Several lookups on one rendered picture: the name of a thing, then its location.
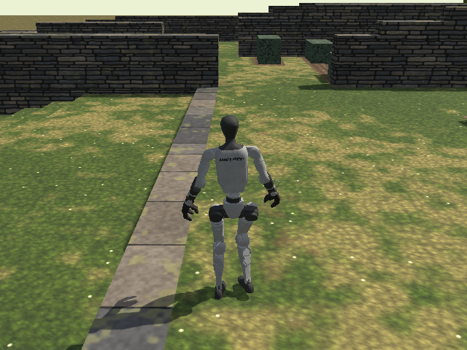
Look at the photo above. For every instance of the left robot forearm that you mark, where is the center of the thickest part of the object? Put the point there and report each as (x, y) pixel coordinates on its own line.
(192, 194)

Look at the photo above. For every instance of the left robot upper arm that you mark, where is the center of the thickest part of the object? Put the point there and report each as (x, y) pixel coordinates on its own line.
(203, 167)

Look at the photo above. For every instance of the robot right hand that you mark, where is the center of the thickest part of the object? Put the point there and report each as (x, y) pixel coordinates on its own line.
(276, 199)

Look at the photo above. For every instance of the right robot upper arm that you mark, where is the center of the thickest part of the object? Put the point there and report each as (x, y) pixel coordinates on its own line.
(260, 165)

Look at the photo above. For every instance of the right robot shin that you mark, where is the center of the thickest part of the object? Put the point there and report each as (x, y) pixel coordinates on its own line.
(245, 259)

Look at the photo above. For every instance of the robot left hand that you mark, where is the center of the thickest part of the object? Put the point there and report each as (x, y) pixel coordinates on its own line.
(186, 210)

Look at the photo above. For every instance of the robot shin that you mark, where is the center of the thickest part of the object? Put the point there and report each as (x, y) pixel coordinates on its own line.
(218, 264)
(245, 259)

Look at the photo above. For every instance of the left robot shin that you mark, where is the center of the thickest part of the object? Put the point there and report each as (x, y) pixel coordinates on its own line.
(218, 264)

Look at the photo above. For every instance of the right robot forearm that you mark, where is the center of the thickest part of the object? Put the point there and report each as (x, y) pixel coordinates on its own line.
(270, 186)

